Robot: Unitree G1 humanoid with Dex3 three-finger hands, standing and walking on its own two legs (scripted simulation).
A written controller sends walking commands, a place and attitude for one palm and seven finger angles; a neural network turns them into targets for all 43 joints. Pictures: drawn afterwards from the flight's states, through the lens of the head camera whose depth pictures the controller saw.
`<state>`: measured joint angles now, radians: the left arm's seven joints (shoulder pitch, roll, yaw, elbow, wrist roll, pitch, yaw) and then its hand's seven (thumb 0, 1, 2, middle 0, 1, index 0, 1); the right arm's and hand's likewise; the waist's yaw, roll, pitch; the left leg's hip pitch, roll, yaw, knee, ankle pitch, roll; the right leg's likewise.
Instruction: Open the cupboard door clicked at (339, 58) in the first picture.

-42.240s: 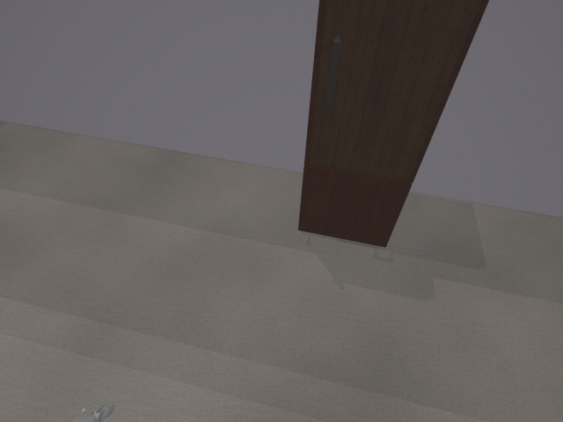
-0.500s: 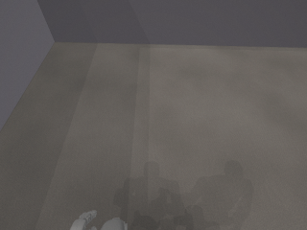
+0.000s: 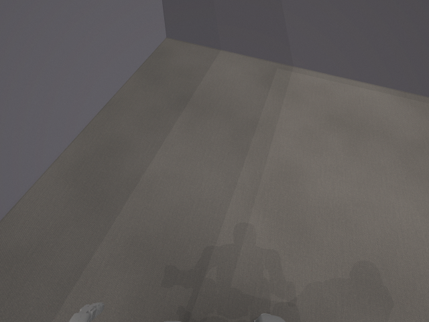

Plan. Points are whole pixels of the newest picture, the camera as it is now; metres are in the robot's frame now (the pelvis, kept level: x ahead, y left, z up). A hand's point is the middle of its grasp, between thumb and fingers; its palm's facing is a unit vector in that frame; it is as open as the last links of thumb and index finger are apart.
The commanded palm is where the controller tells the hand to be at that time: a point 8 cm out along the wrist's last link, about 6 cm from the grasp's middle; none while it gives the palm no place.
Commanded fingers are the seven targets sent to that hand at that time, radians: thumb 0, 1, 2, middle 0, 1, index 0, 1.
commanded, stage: turn to face it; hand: left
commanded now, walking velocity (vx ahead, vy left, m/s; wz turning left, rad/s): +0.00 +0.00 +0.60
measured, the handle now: out of the picture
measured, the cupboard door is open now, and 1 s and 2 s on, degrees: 44 44 44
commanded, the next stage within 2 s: none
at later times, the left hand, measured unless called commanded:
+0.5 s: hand out of the picture -0.03 +0.17 -0.19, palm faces +0.37 -0.90 -0.22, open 7.4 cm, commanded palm none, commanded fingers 0.00 0.90 0.90 -0.20 -0.30 -0.20 -0.30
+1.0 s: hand out of the picture -0.01 +0.11 -0.15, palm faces +0.59 -0.76 -0.27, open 7.4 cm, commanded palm none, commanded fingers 0.00 0.90 0.90 -0.20 -0.30 -0.20 -0.30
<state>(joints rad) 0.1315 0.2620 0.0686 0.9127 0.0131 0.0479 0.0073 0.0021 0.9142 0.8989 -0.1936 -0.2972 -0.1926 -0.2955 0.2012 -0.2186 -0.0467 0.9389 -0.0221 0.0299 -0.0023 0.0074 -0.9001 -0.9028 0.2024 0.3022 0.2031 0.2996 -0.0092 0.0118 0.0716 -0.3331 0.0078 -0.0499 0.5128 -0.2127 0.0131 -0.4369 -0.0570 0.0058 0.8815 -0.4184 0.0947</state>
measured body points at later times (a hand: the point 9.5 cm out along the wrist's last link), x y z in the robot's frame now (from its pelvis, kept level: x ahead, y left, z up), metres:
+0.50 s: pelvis +0.00 -0.04 -0.02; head +0.05 +0.00 +0.43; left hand -0.04 +0.22 -0.17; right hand +0.22 -0.24 -0.14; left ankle -0.03 +0.07 -0.74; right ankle +0.01 -0.17 -0.72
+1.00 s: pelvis +0.04 -0.10 +0.00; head +0.09 -0.09 +0.45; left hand -0.04 +0.15 -0.12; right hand +0.26 -0.27 -0.15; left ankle -0.07 +0.01 -0.65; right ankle +0.08 -0.18 -0.74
